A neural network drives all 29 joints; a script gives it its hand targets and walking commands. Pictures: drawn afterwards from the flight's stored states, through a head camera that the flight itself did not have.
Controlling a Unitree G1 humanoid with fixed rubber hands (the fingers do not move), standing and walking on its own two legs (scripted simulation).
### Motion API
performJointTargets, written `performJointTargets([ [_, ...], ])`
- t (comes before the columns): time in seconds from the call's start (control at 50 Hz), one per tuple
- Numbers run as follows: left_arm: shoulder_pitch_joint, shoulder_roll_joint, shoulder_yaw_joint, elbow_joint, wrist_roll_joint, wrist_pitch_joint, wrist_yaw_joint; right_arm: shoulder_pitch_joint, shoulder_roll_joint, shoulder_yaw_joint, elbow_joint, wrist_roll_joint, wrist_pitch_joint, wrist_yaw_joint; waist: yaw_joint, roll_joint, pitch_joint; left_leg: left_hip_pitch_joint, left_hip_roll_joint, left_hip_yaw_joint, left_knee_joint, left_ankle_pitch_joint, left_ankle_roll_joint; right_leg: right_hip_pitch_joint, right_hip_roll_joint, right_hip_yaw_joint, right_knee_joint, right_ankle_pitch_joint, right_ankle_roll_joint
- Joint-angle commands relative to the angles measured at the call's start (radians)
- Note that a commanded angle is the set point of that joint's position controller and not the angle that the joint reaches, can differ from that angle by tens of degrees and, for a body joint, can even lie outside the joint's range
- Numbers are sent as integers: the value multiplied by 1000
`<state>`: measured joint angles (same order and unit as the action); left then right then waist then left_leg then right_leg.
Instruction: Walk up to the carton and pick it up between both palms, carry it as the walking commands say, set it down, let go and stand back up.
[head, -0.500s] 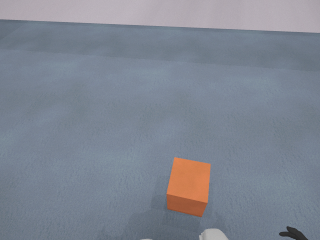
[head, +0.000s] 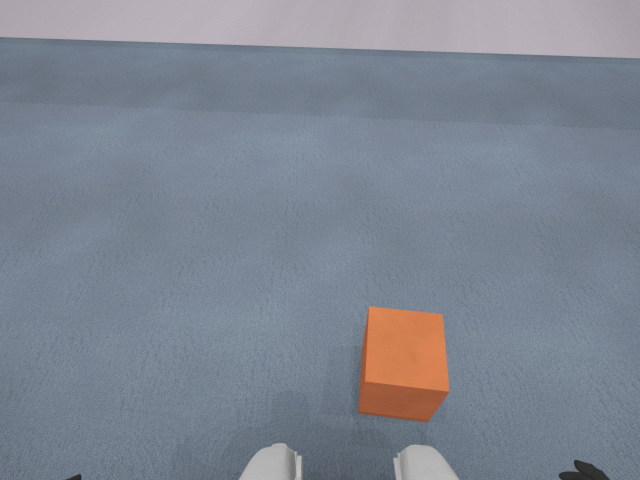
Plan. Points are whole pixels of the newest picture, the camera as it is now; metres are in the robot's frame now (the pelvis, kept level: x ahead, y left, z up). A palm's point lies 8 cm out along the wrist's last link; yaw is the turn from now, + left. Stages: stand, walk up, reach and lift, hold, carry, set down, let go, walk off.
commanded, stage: walk up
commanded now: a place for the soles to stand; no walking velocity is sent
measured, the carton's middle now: (399, 365) +0.51 -0.18 -0.58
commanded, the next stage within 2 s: none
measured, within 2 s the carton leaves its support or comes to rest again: neither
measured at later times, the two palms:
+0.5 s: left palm out of the picture +0.13 +0.32 -0.06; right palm out of the picture +0.06 -0.33 -0.08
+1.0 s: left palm (94, 469) +0.16 +0.31 -0.06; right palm out of the picture +0.06 -0.34 -0.08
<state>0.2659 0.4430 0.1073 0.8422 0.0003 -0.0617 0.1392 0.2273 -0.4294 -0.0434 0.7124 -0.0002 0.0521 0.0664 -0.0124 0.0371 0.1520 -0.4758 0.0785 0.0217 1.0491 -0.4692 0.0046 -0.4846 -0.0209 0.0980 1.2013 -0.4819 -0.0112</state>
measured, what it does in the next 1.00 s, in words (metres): steps on the spot: right foot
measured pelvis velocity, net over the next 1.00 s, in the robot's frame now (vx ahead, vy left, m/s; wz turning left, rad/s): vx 0.02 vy -0.01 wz -0.13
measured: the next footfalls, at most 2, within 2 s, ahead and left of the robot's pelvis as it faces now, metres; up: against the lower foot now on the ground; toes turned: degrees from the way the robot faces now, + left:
right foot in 0.36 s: +0.08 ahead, -0.16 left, +0.00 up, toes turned -3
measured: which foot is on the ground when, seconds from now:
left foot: down 0.00-1.00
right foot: up 0.00-0.34, down 0.36-1.00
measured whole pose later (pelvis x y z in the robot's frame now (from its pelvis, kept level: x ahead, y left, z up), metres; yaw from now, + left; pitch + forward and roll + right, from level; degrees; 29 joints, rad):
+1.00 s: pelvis +0.02 -0.01 +0.02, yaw -8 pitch -2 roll +1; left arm 0.20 0.44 0.04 0.88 0.00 -0.07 0.06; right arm 0.21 -0.42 -0.04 0.82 0.00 0.00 0.03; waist -0.02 0.01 0.12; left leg -0.42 0.10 0.12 0.89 -0.42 0.00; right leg -0.44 0.03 0.10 0.90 -0.42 0.01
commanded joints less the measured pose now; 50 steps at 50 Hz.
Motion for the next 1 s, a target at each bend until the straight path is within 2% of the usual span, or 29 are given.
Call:
performJointTargets([
  [0.0, 100, 277, 62, 50, 14, 8, -37, -56, -263, -126, -47, -45, -54, -46, -13, 172, -8, 110, 220, -459, -734, -376, 85, -265, 6, 11, 143, 81, -3],
  [0.04, 54, 256, 54, 43, 21, 8, -54, -27, -241, -122, -24, -35, -67, -53, -19, 100, -15, 127, 254, -463, -735, -326, 113, -236, 19, 31, 83, 78, -2],
  [0.12, 64, 222, 37, 48, 21, 10, -75, 12, -253, -127, 2, -31, -85, -62, -43, 81, -119, 293, 250, -396, -722, -261, 79, -246, 13, 32, -10, 107, 2],
  [0.18, 58, 211, 29, 39, 19, 4, -83, 37, -262, -127, 23, -32, -92, -65, -49, 78, -165, 366, 259, -335, -677, -148, 122, -226, -9, 7, -114, 70, 8],
  [0.22, 40, 198, 23, 22, 20, -10, -85, 57, -257, -125, 38, -35, -91, -62, -57, 119, -194, 398, 296, -288, -626, -1, 192, -193, -24, -46, -232, -40, -1],
  [0.26, 63, 194, 21, 21, 25, -26, -85, 20, -262, -117, 28, -34, -84, -52, -36, 134, -231, 346, 317, -225, -539, 191, 234, -56, -10, -94, -359, -121, -17],
  [0.3, 177, 194, 27, 45, 36, -46, -81, -44, -219, -93, 14, -21, -73, -45, 46, 71, -292, 171, 275, -108, -349, 282, 165, 225, 22, -86, -593, 72, -47],
  [0.32, 169, 224, 38, 45, 39, -51, -73, -8, -169, -74, 17, -12, -67, -50, 49, -72, -280, 58, 197, -31, -173, 211, 97, 275, -26, 101, -694, 109, -81],
  [0.34, 103, 326, 60, 13, 43, -44, -72, -24, -127, -62, -5, -5, -58, -50, 29, -310, -215, -152, 46, 32, -43, -62, 19, 263, -205, 536, -799, 41, -176],
  [0.36, 55, 376, 49, -19, 38, -37, -75, -129, -166, -65, -39, -10, -50, -59, 48, -212, -154, -170, 14, -79, -40, -148, 3, 146, -277, 723, -805, 67, -279],
  [0.38, 11, 359, 44, -9, 34, -36, -74, -135, -201, -85, -18, -6, -50, -58, 33, -165, -152, -98, 2, -109, -13, -153, 17, 99, -258, 640, -749, 137, -288],
  [0.44, -20, 289, 11, -21, 16, -26, -76, -51, -189, -83, 46, -8, -71, -49, -6, -202, -160, 60, -41, -7, -227, -11, 39, 68, -136, 419, -607, 284, -195],
  [0.48, -37, 245, -7, -31, 9, -19, -83, -14, -193, -98, 57, -8, -80, -50, -26, -150, -227, 205, -15, -68, -346, 110, 55, 15, -85, 341, -515, 390, -154],
  [0.52, -41, 181, -25, -19, 2, -14, -85, 1, -242, -106, 63, -10, -90, -59, -35, 36, -282, 345, 172, -223, -505, 97, 119, -84, 12, 89, -309, 387, -73],
  [0.54, -29, 194, -17, 0, -3, -10, -80, -28, -256, -105, 44, -7, -89, -60, -31, 41, -294, 314, 284, -289, -522, 176, 199, -50, 53, -22, -253, 236, -42],
  [0.56, 2, 204, -14, 14, -1, -12, -77, -61, -252, -102, 46, -10, -87, -58, -5, 60, -271, 276, 319, -279, -488, 287, 228, -12, 43, -56, -242, 114, -32],
  [0.6, 50, 207, -14, 35, 8, -25, -83, -109, -241, -97, 42, -5, -81, -57, 33, 57, -266, 166, 261, -175, -394, 281, 176, 116, 14, 0, -381, 178, -61],
  [0.64, 45, 271, 2, 33, 15, -39, -82, -127, -188, -80, 23, -2, -65, -56, 28, -118, -270, 73, 64, 8, -177, 170, 55, 164, -103, 286, -567, 372, -133],
  [0.66, 19, 304, 8, 30, 14, -39, -84, -141, -169, -73, 24, 4, -59, -55, 23, -155, -247, 3, -19, -15, -138, 41, 29, 190, -149, 472, -616, 395, -193],
  [0.68, -3, 320, 9, 27, 14, -35, -83, -138, -171, -75, 18, 3, -58, -55, 21, -168, -237, -8, -19, -33, -163, -50, 28, 196, -178, 518, -624, 394, -223],
  [0.72, -38, 307, 2, 17, 15, -25, -81, -105, -180, -80, 41, -3, -65, -52, 8, -178, -241, 65, -35, -44, -226, -24, 39, 148, -160, 496, -609, 393, -216],
  [0.76, -99, 260, -14, 0, 14, -19, -83, -73, -175, -89, 64, -8, -75, -49, -28, -107, -231, 213, -5, -71, -336, 64, 55, -5, -88, 357, -565, 364, -157],
  [0.82, -93, 202, -26, -6, -2, -14, -81, 4, -252, -109, 83, -6, -82, -53, -53, 61, -301, 343, 282, -239, -514, 224, 212, -69, 57, -21, -254, 253, -38],
  [0.86, -17, 210, -21, 5, 1, -17, -81, -74, -261, -105, 57, -8, -82, -56, -2, 92, -272, 249, 322, -218, -456, 377, 250, 18, 36, -67, -242, 108, -29],
  [0.9, 34, 217, -14, 22, 9, -26, -86, -130, -237, -92, 46, -5, -73, -57, 35, 69, -278, 162, 243, -112, -374, 300, 160, 115, 12, 0, -395, 230, -64],
  [0.92, 37, 250, -7, 30, 15, -32, -86, -143, -219, -89, 38, -6, -65, -55, 32, -35, -251, 115, 158, -33, -277, 203, 99, 123, -26, 116, -498, 307, -87],
  [0.94, 41, 283, 0, 24, 18, -35, -86, -162, -189, -84, 22, -2, -56, -53, 26, -158, -242, 65, 36, 10, -160, 67, 54, 126, -100, 339, -601, 327, -139],
  [0.96, 16, 320, 9, 21, 24, -33, -88, -168, -176, -73, 14, 2, -50, -51, 27, -203, -218, 2, -35, -19, -140, -45, 42, 154, -150, 517, -660, 298, -195],
  [0.98, 0, 322, 5, 15, 22, -32, -86, -149, -179, -75, 26, 2, -48, -51, 23, -177, -221, 11, -54, -44, -155, -132, 44, 146, -177, 580, -679, 254, -228],
])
